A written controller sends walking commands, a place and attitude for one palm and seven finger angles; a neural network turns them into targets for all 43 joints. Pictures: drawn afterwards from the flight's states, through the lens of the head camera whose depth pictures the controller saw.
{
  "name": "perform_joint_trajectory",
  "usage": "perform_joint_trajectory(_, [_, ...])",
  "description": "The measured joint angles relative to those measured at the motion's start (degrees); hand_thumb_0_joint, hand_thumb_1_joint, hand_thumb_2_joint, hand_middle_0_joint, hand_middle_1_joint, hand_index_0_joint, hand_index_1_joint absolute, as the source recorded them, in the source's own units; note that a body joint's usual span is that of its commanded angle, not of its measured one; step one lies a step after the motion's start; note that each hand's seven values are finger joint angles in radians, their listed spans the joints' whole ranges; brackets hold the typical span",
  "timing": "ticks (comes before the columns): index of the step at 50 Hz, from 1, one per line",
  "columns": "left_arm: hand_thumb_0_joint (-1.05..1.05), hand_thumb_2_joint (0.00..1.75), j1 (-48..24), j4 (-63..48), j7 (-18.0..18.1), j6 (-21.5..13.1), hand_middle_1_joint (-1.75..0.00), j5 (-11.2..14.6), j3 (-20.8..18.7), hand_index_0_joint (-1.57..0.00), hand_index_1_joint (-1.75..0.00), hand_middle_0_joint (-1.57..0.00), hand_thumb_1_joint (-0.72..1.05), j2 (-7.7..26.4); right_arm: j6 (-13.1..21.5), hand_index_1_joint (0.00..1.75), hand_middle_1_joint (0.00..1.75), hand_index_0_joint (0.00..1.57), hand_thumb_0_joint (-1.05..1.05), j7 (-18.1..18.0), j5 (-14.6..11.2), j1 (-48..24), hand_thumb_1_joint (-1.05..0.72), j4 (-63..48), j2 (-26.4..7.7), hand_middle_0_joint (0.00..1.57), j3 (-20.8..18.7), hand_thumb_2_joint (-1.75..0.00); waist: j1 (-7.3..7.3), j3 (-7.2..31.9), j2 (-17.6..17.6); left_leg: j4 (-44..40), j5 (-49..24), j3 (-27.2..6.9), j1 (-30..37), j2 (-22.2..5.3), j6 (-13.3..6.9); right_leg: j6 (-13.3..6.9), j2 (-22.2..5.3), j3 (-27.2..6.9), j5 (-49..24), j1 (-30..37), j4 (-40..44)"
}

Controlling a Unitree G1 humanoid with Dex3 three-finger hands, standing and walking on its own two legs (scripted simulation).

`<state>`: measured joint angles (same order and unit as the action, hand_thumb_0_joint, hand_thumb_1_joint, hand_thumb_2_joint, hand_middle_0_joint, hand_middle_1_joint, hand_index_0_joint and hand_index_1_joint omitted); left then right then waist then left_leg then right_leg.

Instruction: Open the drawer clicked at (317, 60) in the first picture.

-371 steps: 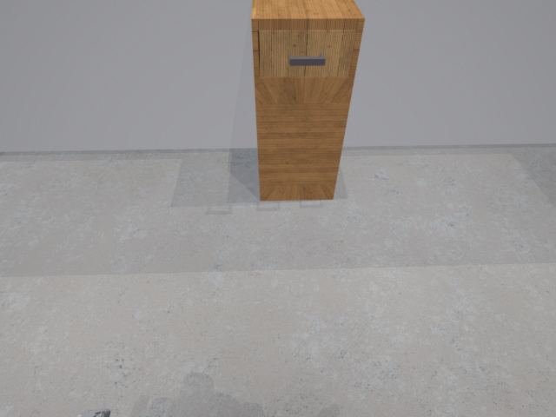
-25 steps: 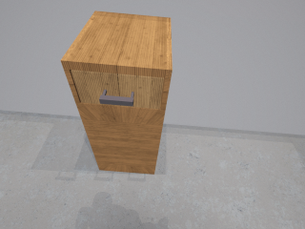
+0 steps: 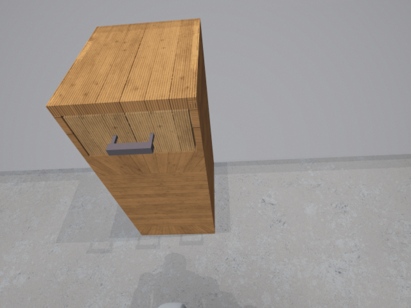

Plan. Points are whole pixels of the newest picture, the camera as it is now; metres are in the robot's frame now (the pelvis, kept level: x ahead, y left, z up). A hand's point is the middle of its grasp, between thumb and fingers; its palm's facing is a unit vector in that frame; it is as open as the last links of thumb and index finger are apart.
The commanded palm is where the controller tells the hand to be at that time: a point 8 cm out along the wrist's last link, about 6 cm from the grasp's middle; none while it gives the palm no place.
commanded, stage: come to a stop and stand still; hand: left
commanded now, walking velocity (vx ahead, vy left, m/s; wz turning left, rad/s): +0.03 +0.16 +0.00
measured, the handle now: (131, 142) +0.52 +0.24 -0.02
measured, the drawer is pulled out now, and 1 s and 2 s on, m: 0.00 0.00 0.00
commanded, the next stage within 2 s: look again from close up in 0.78 s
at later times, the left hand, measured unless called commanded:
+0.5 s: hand out of the picture -0.04 +0.22 -0.17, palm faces +0.05 -0.98 -0.19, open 7.4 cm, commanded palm none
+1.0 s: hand out of the picture +0.00 +0.20 -0.17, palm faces +0.03 -0.97 -0.22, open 7.3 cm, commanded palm none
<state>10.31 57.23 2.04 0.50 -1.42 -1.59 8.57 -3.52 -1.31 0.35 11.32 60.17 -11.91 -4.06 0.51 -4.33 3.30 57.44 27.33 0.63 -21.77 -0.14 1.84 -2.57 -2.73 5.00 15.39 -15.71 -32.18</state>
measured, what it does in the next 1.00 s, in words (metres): steps on the spot: left foot, then right foot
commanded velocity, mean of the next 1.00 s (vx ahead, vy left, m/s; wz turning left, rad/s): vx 0.02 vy -0.02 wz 0.00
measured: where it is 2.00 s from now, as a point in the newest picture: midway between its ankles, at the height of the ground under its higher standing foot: outside the picture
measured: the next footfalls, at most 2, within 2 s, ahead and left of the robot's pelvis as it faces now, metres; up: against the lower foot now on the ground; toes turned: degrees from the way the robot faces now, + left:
left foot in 0.32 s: +0.00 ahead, +0.15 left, +0.00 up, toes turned +4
right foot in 0.58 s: +0.02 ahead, -0.08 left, +0.00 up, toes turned -3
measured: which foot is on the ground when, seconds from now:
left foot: up 0.00-0.30, down 0.32-1.00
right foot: down 0.00-0.32, up 0.34-0.56, down 0.58-1.00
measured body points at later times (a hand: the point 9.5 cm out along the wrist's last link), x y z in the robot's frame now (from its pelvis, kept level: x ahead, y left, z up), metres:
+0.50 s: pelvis -0.02 +0.03 +0.01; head -0.02 +0.04 +0.46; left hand -0.04 +0.27 -0.15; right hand -0.03 -0.18 -0.15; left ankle -0.08 +0.16 -0.74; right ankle -0.03 -0.08 -0.71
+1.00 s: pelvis -0.02 +0.02 +0.00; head +0.00 +0.01 +0.45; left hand +0.00 +0.25 -0.15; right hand +0.00 -0.22 -0.16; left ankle -0.07 +0.16 -0.73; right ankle -0.02 -0.08 -0.74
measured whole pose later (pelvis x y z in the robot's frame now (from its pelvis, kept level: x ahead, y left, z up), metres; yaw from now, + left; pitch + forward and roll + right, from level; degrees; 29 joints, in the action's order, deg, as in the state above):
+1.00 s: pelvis -0.02 +0.02 +0.00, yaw +1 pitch +0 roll -1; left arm 16.3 60.5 2.0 -1.9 -1.1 -0.3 9.5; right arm 0.2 -2.2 0.7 16.2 59.7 -10.4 -1.5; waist 0.7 -1.2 1.7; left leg 30.9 20.8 -0.6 -9.8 -3.7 0.9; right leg -2.2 0.6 5.3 16.4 -13.4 -29.5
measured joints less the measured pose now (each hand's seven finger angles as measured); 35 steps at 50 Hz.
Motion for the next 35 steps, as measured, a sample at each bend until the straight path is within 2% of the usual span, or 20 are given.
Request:
perform_joint_trajectory(3, [0.0, 0.9, -0.32, -0.5, -0.02, -0.01, -0.3, 0.03, -0.01, -0.2, -0.3, -0.2, 0.91, -0.53, -0.22, 0.3, 0.3, 0.2, 0.0, 0.4, 0.15, 0.25, -0.91, -0.03, -0.4, 0.2, 0.04, -0.9, -0.38, 0.27, -0.25, 1.95, -2.14, -0.65, -0.02, 0.17, 0.79, -0.03, -0.32, 0.19, -1.62, 0.27, 2.17])
perform_joint_trajectory(6, [0.0, 0.9, -0.23, -0.8, -0.16, -0.11, -0.3, -0.13, -0.11, -0.2, -0.3, -0.2, 0.91, -0.61, -0.3, 0.3, 0.3, 0.2, 0.0, 0.72, 0.23, 0.44, -0.91, -0.08, -0.55, 0.2, 0.22, -0.9, -1.03, 0.66, -1.05, -1.84, -2.55, -0.68, 1.7, -0.27, 1.1, 0.07, -0.79, 0.29, -3.11, 0.26, 3.9])
perform_joint_trajectory(12, [0.0, 0.89, 1.32, 0.17, -0.62, 0.23, -0.3, -0.51, -0.58, -0.2, -0.3, -0.2, 0.91, 0.71, 0.74, 0.3, 0.3, 0.2, 0.0, 1.0, 0.18, 0.53, -0.91, -0.72, -0.34, 0.2, 0.84, -0.9, -2.44, 1.86, -2.8, -16.71, -3.18, 0.28, 7.47, -1.21, -0.01, 0.91, -1.2, 0.14, -5.59, -0.7, 5.84])
perform_joint_trajectory(14, [0.0, 0.9, 2.33, 1.24, -0.65, 0.61, -0.3, -0.29, -0.72, -0.2, -0.3, -0.2, 0.91, 1.32, 1.72, 0.3, 0.3, 0.2, 0.0, 0.89, 0.23, 1.0, -0.91, -0.88, -0.12, 0.2, 1.28, -0.9, -2.54, 2.65, -3.08, -24.59, -6.4, 0.95, 10.85, -1.4, -0.59, 1.51, -0.86, 0.09, -5.95, -1.24, 5.68])
perform_joint_trajectory(16, [0.0, 0.9, 3.49, 2.4, -0.7, 1.1, -0.3, 0.18, -0.73, -0.2, -0.3, -0.2, 0.91, 1.7, 2.96, 0.3, 0.3, 0.2, 0.0, 0.65, 0.51, 2.12, -0.91, -0.96, 0.02, 0.2, 1.66, -0.9, -2.04, 3.95, -2.4, -31.59, -8.17, -0.05, 13.3, -2.02, -1.47, 2.17, 0.09, 0.57, -4.93, -2.77, 3.68])
perform_joint_trajectory(20, [0.01, 0.9, 5.68, 5.01, -1.3, 2.03, -0.3, -0.06, -0.96, -0.2, -0.3, -0.2, 0.91, 3.08, 3.25, 0.3, 0.3, 0.2, 0.0, 0.19, 1.0, 5.05, -0.91, 0.49, 2.84, 0.2, 2.96, -0.9, -1.18, 5.59, -4.84, -33.16, -10.23, 0.07, 14.36, -1.13, -1.33, 2.57, 0.53, -1.51, 3.26, -4.34, -4.95])
perform_joint_trajectory(23, [0.01, 0.9, 7.2, 5.92, -1.82, 1.51, -0.3, -0.13, -0.82, -0.2, -0.3, -0.2, 0.91, 2.97, 3.44, 0.3, 0.3, 0.2, 0.0, -0.2, 0.94, 7.05, -0.91, 1.83, 4.22, 0.2, 3.67, -0.9, -0.95, 6.22, -4.94, -36.43, -11.72, 0.08, 15.89, -1.04, -1.31, 2.79, 0.98, -2.11, 4.99, -4.9, -11.39])
perform_joint_trajectory(26, [0.01, 0.9, 7.7, 6.59, -1.86, 0.89, -0.3, 0.26, -0.3, -0.2, -0.3, -0.2, 0.91, 2.27, 3.8, 0.3, 0.3, 0.2, 0.0, -0.56, 0.85, 7.86, -0.9, 3.0, 5.15, 0.2, 3.97, -0.9, -0.59, 5.38, -4.9, -37.39, -11.93, 0.48, 16.58, -0.68, -1.07, 3.29, 0.61, -2.08, 6.01, -2.63, -7.9])
perform_joint_trajectory(28, [0.01, 0.9, 7.45, 7.0, -1.68, 0.29, -0.3, 0.62, 0.11, -0.2, -0.3, -0.2, 0.91, 1.7, 4.07, 0.3, 0.3, 0.2, 0.0, -0.85, 0.59, 8.03, -0.9, 3.71, 5.61, 0.2, 4.06, -0.9, -0.37, 4.35, -5.03, -35.91, -10.94, 0.86, 16.19, -0.27, -0.71, 3.37, 0.24, -2.13, 1.1, 0.5, -0.16])
perform_joint_trajectory(29, [0.01, 0.9, 7.27, 7.28, -1.48, -0.19, -0.3, 0.76, 0.29, -0.2, -0.3, -0.2, 0.91, 1.41, 4.2, 0.3, 0.3, 0.2, 0.0, -0.96, 0.34, 8.04, -0.9, 4.11, 5.76, 0.2, 4.05, -0.9, -0.36, 3.88, -5.09, -34.4, -10.01, 1.11, 15.69, -0.07, -0.44, 2.7, 0.12, -2.33, -1.06, 1.89, 2.78])
perform_joint_trajectory(32, [0.01, 0.9, 6.22, 8.35, -0.79, -0.9, -0.3, 1.06, 1.06, -0.2, -0.3, -0.2, 0.91, -0.79, 3.84, 0.3, 0.3, 0.2, 0.0, -1.11, -0.18, 7.47, -0.9, 5.37, 5.06, 0.2, 3.8, -0.9, 0.22, 2.75, -2.01, -32.74, -9.88, 0.51, 15.58, -2.01, 0.11, 1.42, 1.92, -1.41, 0.48, 3.11, 3.66])
perform_joint_trajectory(35, [0.02, 0.9, 5.86, 8.76, 0.12, -0.94, -0.3, 0.95, 1.41, -0.2, -0.3, -0.2, 0.93, -1.39, 3.42, 0.3, 0.3, 0.2, 0.0, -1.22, -0.26, 7.13, -0.91, 5.99, 5.01, 0.2, 3.76, -0.9, 0.43, 2.95, -1.49, -33.3, -8.78, 0.31, 16.06, -2.67, 0.71, 1.02, 2.52, -1.06, 0.81, 3.57, 4.25])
